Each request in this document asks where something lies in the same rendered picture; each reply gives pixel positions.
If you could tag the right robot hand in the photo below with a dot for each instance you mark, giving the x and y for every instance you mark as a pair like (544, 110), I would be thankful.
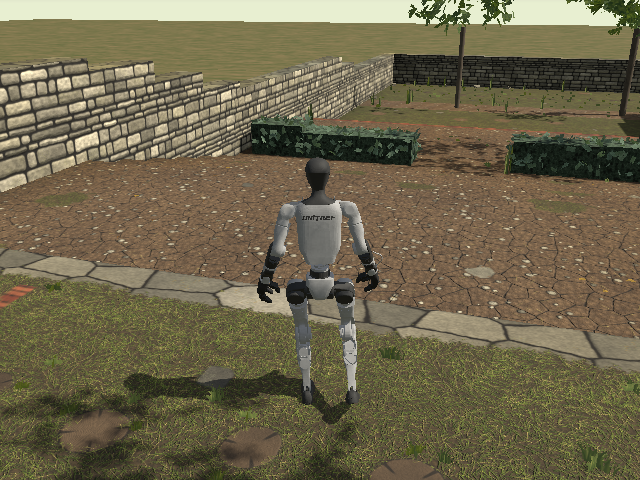
(365, 277)

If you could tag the robot right upper arm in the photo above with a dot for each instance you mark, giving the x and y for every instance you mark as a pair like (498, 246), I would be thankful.
(350, 210)

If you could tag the left robot hand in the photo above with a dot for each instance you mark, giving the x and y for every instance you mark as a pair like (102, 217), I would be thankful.
(262, 288)

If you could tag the right robot forearm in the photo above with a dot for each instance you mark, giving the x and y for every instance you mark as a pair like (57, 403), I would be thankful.
(368, 261)

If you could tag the robot left upper arm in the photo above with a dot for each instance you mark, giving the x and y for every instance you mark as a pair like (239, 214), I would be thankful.
(287, 211)

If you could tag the robot torso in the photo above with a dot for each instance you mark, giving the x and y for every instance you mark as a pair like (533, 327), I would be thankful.
(319, 239)

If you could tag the robot left thigh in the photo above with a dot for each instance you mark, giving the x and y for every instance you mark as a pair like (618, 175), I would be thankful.
(297, 298)

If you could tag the left robot forearm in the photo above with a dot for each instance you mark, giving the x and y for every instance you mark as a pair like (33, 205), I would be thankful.
(269, 267)

